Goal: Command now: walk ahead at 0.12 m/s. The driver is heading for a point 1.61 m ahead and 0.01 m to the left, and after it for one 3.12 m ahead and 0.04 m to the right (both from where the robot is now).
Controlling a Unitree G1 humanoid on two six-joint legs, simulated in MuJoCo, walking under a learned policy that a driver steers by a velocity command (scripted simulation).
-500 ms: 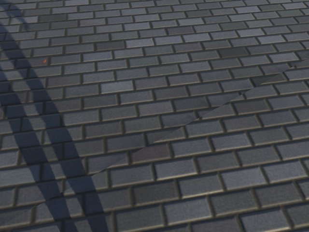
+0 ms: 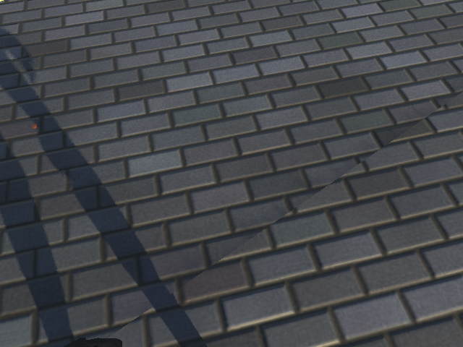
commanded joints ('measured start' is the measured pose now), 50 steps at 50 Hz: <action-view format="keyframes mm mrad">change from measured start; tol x8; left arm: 1 15 128 33 -21 4 14 4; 50 70 92 30 397 -14 75 68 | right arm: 1 54 -88 -27 -40 -3 39 -21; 14 -77 -59 -21 -15 -32 20 -32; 50 7 -16 -6 170 -14 16 -37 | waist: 1 2 -117 -154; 8 -19 -133 -131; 13 56 105 14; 25 33 -17 -64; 50 44 -13 -7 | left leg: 1 -113 89 -26 -38 45 -35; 9 214 75 8 -505 432 40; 11 -21 112 -44 -604 127 88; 13 -107 99 -44 -658 88 64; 19 18 78 -14 -590 372 49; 26 70 61 8 -572 512 54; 50 71 38 35 -628 429 51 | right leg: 1 213 -265 277 -169 271 -199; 5 79 -211 188 -223 46 -186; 10 -17 -93 131 -188 -478 -19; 13 204 -39 54 -76 -231 12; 23 263 -52 51 -34 72 -1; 50 284 -51 43 -69 18 13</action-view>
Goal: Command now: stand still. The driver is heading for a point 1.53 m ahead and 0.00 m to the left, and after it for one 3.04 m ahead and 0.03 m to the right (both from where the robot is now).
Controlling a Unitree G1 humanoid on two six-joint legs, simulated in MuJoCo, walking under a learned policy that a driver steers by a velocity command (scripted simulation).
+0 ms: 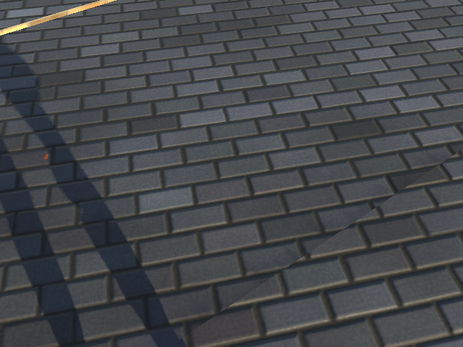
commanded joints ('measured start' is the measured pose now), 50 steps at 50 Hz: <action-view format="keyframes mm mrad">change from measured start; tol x16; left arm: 1 9 101 14 -15 0 -7 3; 30 41 28 -2 -29 -26 -91 -33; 35 502 224 66 84 -29 -114 -40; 39 295 87 7 4 -8 -147 -56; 50 397 134 3 -16 -9 -113 -16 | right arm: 1 51 -97 -15 -13 0 -7 -4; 28 208 -175 -53 16 34 -30 -13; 50 -361 -58 -24 -257 39 -91 71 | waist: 1 1 8 -6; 31 17 171 161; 33 84 105 123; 35 159 -297 -6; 39 43 -56 79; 50 74 -82 128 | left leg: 1 -105 26 -20 -106 137 12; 21 -124 18 -13 -115 92 14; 25 -184 43 -77 -152 -435 83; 28 -121 259 -370 -290 -544 200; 33 -295 164 -200 -146 -270 134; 35 -573 -40 63 449 -110 28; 37 -747 25 -101 800 -165 68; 50 -513 56 48 143 337 35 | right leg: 1 75 -17 13 -57 146 -31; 22 59 0 -3 -63 6 -30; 25 -82 44 -45 20 -393 -55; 29 -246 0 -59 314 -195 -72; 33 120 36 -93 -5 -109 -101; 36 394 -392 731 -329 -319 -322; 41 277 -224 236 -334 65 -183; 50 170 -204 50 -411 229 -193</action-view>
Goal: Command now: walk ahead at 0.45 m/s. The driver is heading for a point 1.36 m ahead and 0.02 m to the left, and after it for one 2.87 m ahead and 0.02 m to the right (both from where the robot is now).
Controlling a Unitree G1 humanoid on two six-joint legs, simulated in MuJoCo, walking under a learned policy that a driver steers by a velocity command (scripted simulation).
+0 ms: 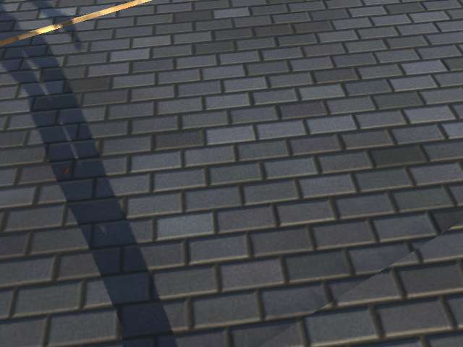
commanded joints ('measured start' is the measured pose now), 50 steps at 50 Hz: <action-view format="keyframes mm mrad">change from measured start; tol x32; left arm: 1 41 184 37 -25 -16 -8 11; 30 -584 147 54 -315 -22 -37 -50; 37 -33 301 126 -163 -14 -36 -58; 50 -237 214 90 -157 -13 -43 -7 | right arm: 1 -172 -34 6 -108 5 -14 16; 8 422 -292 -91 27 -24 -11 7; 50 0 -54 -22 -28 -20 -18 -8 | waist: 1 -20 -116 173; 9 -221 197 -412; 19 -72 8 46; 33 -112 35 47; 37 36 -273 -391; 50 -66 -100 42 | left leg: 1 21 -32 21 -125 66 17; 6 440 -133 68 -153 -29 108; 8 1104 243 -568 -242 -368 331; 16 407 111 -215 -583 -57 209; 28 611 112 -79 -583 27 176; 35 675 78 -41 -63 450 98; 38 -19 -85 -129 575 -471 45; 50 122 -1 -31 -124 179 12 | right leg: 1 -130 -259 108 -98 334 -143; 6 -35 -250 32 312 925 -78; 9 -725 30 179 1191 -233 -2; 10 -822 -33 180 1250 -189 -26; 31 -792 -131 87 322 357 -32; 35 -296 -54 14 298 290 -107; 37 296 -363 644 170 -54 -283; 50 -280 -189 112 -55 285 -168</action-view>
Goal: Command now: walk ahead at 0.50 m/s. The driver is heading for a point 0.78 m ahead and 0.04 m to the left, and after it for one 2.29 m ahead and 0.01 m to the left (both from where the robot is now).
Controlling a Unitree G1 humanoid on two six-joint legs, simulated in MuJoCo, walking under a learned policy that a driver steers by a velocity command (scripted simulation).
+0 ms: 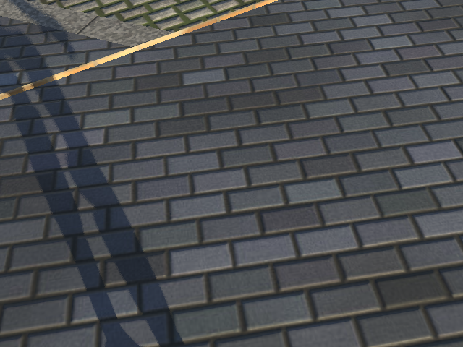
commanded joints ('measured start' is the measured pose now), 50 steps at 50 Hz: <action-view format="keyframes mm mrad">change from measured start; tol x32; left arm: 1 -41 162 32 -47 -9 -14 18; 14 160 57 0 -25 -21 -25 7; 35 -503 63 -7 -231 -20 12 -27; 41 101 294 75 -87 12 14 -12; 50 -165 127 -1 -90 28 3 -14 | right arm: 1 -63 -23 2 -49 -3 -12 16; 50 234 -19 -12 63 -9 18 -33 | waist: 1 -24 -117 24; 13 -98 288 -218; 35 -144 12 70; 42 71 -247 -430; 50 -107 -115 -27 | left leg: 1 86 -36 36 -177 216 -6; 9 73 -9 -17 -252 70 40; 14 927 258 -506 -296 313 290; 20 468 148 -286 -504 89 190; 33 664 93 -56 -559 221 127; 39 695 88 -13 -229 728 88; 42 -61 -174 -69 599 -552 -8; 50 90 3 3 308 -256 -49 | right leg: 1 -90 -225 120 -125 120 -115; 11 48 -242 55 361 386 -67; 14 -583 -7 197 1131 -463 2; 28 -574 -162 74 436 230 51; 36 -597 -114 39 262 121 7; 40 135 -142 104 274 162 -112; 42 565 -471 781 95 -18 -304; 50 -180 -277 153 -46 588 -178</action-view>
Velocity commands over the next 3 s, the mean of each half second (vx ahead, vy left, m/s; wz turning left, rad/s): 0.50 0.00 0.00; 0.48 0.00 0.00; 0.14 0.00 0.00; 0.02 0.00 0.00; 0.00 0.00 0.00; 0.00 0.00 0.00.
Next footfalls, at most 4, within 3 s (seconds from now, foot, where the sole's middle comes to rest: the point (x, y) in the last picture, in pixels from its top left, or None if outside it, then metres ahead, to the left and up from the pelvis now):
0.24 left None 0.32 0.15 -0.81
0.80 right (277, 284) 0.70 -0.05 -0.81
1.24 left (208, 246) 0.83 0.18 -0.81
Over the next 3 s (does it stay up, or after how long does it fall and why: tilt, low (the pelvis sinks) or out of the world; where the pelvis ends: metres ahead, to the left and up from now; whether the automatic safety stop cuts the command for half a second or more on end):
stays up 0.73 0.06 -0.04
